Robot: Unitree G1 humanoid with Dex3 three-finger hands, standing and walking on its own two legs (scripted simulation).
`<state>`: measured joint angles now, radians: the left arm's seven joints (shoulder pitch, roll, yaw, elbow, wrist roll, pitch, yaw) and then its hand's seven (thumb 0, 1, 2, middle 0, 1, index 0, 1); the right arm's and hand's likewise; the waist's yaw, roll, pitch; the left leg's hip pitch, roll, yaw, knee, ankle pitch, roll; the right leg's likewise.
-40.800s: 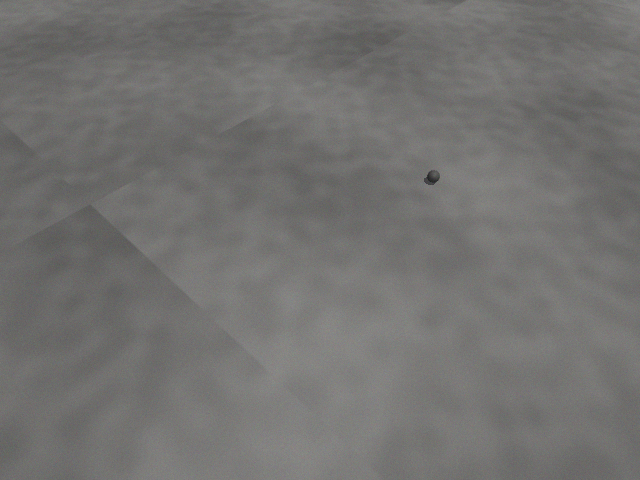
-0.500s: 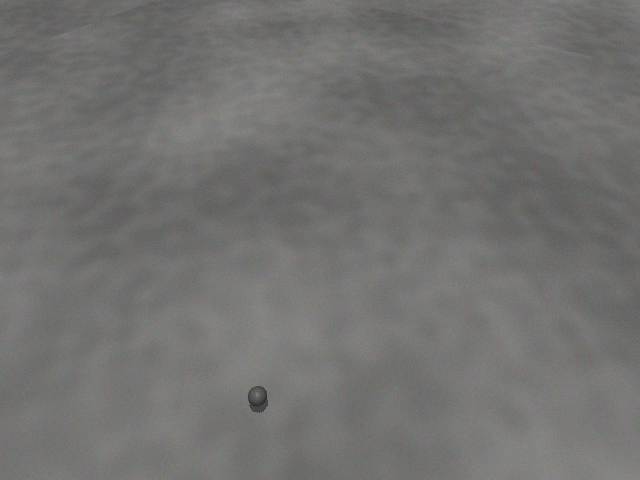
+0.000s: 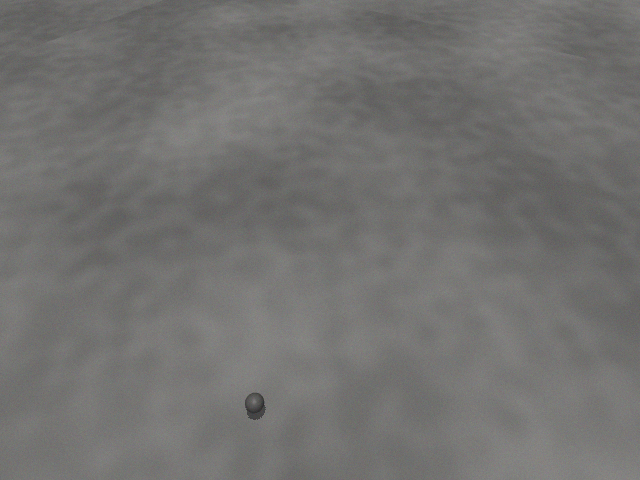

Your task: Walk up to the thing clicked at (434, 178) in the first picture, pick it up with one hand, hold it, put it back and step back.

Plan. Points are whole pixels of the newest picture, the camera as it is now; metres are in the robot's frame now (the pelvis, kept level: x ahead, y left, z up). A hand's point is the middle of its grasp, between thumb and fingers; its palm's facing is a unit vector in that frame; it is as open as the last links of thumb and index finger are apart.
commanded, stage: stand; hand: left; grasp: from above
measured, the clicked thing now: (254, 402) +0.48 +0.22 -0.75
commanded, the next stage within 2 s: step back in 0.76 s
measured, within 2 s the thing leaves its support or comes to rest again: neither
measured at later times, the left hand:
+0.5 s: hand out of the picture +0.07 +0.25 -0.16, palm faces +0.02 -0.94 -0.34, open 7.3 cm
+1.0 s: hand out of the picture +0.07 +0.28 -0.17, palm faces -0.01 -0.92 -0.39, open 7.3 cm
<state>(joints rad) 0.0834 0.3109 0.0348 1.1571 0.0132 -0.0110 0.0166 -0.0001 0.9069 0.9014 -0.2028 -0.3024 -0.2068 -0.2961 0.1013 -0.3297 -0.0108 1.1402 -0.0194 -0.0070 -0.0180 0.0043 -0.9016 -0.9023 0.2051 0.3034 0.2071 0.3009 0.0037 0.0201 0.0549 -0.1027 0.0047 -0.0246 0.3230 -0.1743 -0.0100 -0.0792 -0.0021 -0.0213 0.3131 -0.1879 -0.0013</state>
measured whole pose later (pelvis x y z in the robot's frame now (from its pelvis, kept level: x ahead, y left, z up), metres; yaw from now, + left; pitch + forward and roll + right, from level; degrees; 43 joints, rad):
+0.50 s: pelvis +0.00 +0.00 +0.00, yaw +0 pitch -2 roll +0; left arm 0.10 0.32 0.03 1.16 0.01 -0.01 0.01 0.00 0.91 0.90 -0.20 -0.30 -0.21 -0.30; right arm 0.11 -0.33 -0.01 1.14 -0.02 -0.01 -0.01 0.00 -0.90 -0.90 0.21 0.30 0.21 0.30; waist 0.00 0.01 0.06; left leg -0.10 0.01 -0.02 0.31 -0.17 -0.01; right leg -0.08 0.00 -0.02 0.31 -0.19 0.00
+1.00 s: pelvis -0.04 +0.01 -0.02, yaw +0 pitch -2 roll -1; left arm 0.06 0.38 0.06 1.00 0.01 0.03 0.01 0.00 0.91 0.90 -0.20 -0.30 -0.21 -0.30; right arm 0.08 -0.40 -0.05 1.02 -0.01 0.04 0.01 0.00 -0.90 -0.90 0.21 0.30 0.21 0.30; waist -0.01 0.01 0.17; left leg -0.30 -0.02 -0.03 0.66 -0.33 0.03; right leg -0.26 -0.01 -0.01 0.53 -0.23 0.00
